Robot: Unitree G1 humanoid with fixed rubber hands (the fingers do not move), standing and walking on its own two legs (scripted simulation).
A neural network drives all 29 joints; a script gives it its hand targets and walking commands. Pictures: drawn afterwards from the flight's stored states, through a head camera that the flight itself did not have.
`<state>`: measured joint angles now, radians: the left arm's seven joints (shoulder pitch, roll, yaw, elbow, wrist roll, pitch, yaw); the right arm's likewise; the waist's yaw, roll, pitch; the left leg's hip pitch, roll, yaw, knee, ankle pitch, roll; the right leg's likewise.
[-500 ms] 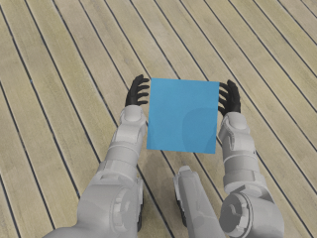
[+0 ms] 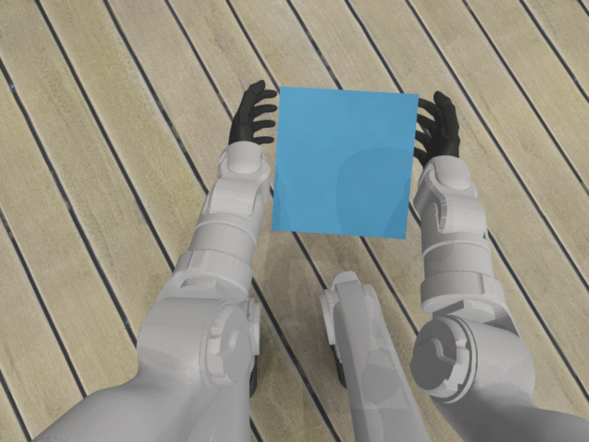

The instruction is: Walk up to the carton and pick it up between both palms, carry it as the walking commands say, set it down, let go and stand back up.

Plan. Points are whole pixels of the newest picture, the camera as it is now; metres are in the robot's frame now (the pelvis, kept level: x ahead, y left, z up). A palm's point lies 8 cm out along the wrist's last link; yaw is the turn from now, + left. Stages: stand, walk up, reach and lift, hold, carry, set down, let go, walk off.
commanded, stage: set down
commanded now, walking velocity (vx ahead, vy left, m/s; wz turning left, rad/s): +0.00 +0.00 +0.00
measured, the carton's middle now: (334, 170) +0.47 -0.09 -0.18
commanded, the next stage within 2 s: none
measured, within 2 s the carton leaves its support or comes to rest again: neither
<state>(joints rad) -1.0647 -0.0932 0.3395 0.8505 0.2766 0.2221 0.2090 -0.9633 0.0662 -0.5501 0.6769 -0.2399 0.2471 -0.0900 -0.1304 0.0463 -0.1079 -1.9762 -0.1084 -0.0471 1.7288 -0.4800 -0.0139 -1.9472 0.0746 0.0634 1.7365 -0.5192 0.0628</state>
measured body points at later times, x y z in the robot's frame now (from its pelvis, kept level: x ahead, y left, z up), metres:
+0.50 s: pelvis -0.01 +0.00 -0.06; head +0.31 -0.01 +0.26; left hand +0.53 +0.03 -0.19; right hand +0.48 -0.22 -0.17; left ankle +0.11 +0.11 -0.47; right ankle +0.10 -0.13 -0.47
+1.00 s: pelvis -0.01 +0.00 -0.11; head +0.34 -0.02 +0.17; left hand +0.55 +0.02 -0.26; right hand +0.49 -0.23 -0.26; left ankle +0.11 +0.11 -0.47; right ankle +0.10 -0.13 -0.47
